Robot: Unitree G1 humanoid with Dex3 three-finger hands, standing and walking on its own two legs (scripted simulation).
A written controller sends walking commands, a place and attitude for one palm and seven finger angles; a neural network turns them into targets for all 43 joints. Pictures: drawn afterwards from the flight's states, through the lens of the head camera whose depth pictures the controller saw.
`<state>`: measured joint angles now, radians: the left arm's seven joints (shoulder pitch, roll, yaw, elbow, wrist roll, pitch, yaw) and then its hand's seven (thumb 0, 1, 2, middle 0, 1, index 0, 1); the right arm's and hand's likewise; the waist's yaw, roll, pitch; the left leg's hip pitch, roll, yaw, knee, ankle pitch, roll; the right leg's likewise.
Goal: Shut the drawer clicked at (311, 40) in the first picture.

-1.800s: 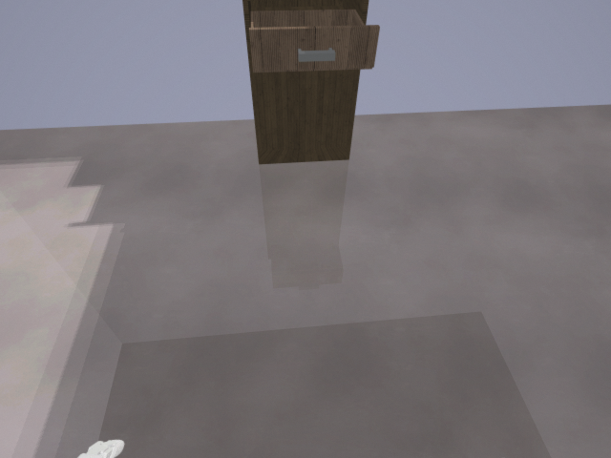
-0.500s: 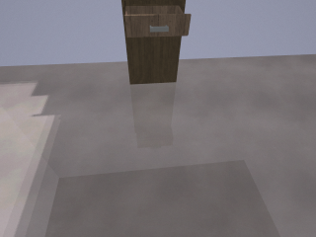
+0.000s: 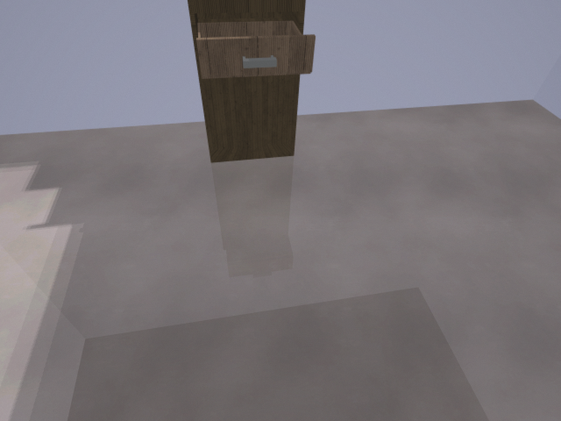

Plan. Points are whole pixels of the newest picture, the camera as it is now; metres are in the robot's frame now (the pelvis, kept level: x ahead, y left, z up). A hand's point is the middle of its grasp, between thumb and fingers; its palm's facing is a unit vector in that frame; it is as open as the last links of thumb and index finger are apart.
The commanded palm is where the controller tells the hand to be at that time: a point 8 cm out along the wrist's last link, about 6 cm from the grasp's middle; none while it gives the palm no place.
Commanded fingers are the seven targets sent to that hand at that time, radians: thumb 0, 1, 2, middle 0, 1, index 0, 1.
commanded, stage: walk to a spot facing it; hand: left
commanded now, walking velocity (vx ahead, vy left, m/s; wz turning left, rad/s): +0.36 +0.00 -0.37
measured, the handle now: (259, 60) +1.34 +0.18 -0.05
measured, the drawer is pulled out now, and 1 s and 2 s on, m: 0.29 0.29 0.29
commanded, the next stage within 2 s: turn to face it in 1.78 s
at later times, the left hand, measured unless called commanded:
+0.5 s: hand out of the picture +0.14 +0.13 -0.17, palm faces -0.08 -0.99 -0.14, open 7.3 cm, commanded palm none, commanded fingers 0.00 0.90 0.90 -0.20 -0.30 -0.20 -0.30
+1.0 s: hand (224, 257) +0.49 +0.16 -0.16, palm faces -0.22 -0.96 -0.15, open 7.3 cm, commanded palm none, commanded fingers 0.00 0.90 0.90 -0.20 -0.30 -0.20 -0.30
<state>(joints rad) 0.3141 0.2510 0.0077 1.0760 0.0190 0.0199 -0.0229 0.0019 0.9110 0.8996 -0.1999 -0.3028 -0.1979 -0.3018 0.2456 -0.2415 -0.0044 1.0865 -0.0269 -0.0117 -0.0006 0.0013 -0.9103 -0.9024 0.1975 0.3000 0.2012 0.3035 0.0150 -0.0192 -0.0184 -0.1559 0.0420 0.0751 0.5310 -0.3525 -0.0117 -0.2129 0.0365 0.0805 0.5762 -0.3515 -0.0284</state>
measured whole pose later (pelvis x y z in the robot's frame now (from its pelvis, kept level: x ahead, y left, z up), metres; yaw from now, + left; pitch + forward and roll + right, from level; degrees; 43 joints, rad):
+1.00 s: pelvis +0.39 +0.00 +0.01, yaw -17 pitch -2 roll +0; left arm 0.23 0.19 0.08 1.04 0.03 0.01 -0.02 0.00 0.92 0.90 -0.19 -0.30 -0.19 -0.30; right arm 0.42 -0.13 -0.04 1.11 -0.01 -0.08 -0.03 -0.01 -0.93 -0.90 0.19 0.30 0.20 0.30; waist 0.00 -0.05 0.01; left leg -0.05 0.00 0.27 0.32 -0.25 0.07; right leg -0.66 -0.10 -0.01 1.11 -0.08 0.02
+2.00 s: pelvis +0.79 -0.14 +0.00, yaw -17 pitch -2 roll +0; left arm 0.38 0.15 0.04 1.15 0.02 -0.02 0.02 0.01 0.91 0.90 -0.20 -0.30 -0.20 -0.30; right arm 0.15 -0.13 -0.05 0.99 0.00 -0.08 -0.03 -0.03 -0.95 -0.90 0.20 0.30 0.20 0.30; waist 0.03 -0.02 0.09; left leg -0.28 0.02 0.17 0.53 -0.22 0.06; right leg -0.40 -0.09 -0.06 1.21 -0.40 0.02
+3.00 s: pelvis +0.81 -0.19 +0.00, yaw +11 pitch -2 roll -1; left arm 0.34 0.23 0.05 1.07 0.03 0.06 0.02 0.01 0.91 0.90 -0.20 -0.30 -0.20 -0.30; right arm 0.10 -0.17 -0.01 0.95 -0.02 0.02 -0.01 0.00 -0.91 -0.90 0.20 0.30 0.20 0.30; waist 0.06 -0.05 0.06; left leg -0.19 0.01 0.09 0.54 -0.32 0.05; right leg -0.38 -0.11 -0.16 0.91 -0.47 0.04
